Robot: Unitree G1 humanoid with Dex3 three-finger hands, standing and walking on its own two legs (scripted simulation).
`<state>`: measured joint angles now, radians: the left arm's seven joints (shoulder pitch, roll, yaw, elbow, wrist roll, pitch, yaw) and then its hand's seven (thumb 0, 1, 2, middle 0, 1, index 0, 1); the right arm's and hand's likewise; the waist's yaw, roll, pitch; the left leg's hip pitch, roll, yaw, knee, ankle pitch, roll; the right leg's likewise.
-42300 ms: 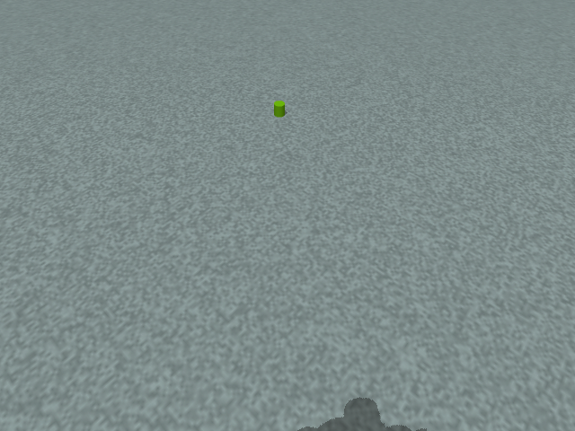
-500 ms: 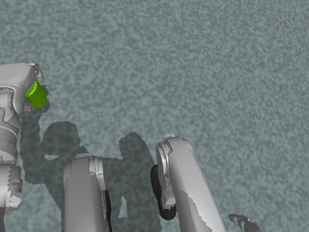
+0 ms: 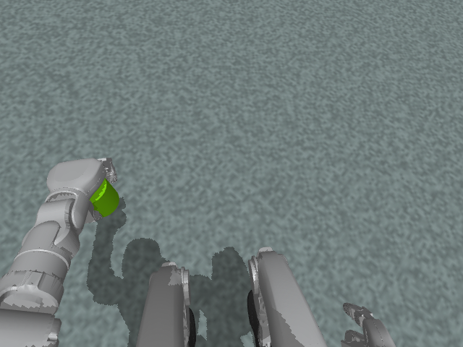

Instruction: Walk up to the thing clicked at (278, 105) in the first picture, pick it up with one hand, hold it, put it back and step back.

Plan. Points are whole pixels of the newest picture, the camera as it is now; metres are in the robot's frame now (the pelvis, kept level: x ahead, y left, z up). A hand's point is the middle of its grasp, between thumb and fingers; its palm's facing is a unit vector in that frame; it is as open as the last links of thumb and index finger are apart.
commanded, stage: lift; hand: left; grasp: from above
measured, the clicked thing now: (95, 194) +0.43 +0.23 -0.11
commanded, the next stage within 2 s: hold in 0.78 s
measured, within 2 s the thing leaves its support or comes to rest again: neither
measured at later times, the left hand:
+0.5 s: hand (60, 180) +0.38 +0.21 +0.07, palm faces -0.45 -0.07 -0.89, open 9.5 cm
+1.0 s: hand (25, 150) +0.39 +0.22 +0.13, palm faces -0.44 -0.07 -0.89, open 9.5 cm
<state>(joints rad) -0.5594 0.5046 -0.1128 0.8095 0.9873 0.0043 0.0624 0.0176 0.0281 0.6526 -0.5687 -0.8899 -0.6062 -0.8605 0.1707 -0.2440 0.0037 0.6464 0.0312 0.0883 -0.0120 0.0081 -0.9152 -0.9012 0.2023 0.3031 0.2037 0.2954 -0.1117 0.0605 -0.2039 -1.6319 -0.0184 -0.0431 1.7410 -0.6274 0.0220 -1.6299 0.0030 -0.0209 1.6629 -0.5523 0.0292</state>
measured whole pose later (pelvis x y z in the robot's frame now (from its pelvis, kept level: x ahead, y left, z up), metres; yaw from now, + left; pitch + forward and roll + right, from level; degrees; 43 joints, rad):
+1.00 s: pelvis +0.08 +0.00 +0.20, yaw +0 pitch +10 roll -1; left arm -0.30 0.38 -0.20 0.79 0.99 0.02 0.12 0.01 0.02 0.66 -0.59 -0.86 -0.62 -0.84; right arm 0.25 -0.24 -0.05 0.73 0.06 0.02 -0.05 0.01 -0.91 -0.90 0.20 0.30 0.20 0.30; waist -0.04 0.04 -0.10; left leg -0.57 0.00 0.00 0.80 -0.41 0.01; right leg -0.59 0.01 0.03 0.76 -0.34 0.02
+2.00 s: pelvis +0.06 -0.01 +0.23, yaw -1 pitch +2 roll +0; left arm -0.21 0.40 -0.22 0.60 0.98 0.01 -0.01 0.01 0.02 0.66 -0.59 -0.86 -0.62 -0.84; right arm 0.19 -0.26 -0.02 0.68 0.07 0.04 -0.06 0.01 -0.92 -0.90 0.20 0.30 0.20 0.30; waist 0.00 0.05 -0.03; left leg -0.33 0.00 0.01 0.58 -0.29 0.00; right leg -0.38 0.01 0.04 0.58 -0.25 0.01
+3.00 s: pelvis +0.08 -0.01 +0.23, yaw -1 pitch +1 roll +0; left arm -0.23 0.39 -0.23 0.62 0.99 0.00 -0.03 0.01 0.02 0.65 -0.59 -0.86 -0.62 -0.84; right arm 0.19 -0.25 -0.02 0.68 0.08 0.08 -0.06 0.01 -0.91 -0.90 0.20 0.30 0.20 0.30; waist 0.01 0.05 -0.02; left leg -0.24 -0.01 0.02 0.48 -0.27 0.01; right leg -0.28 0.00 0.05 0.48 -0.22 0.01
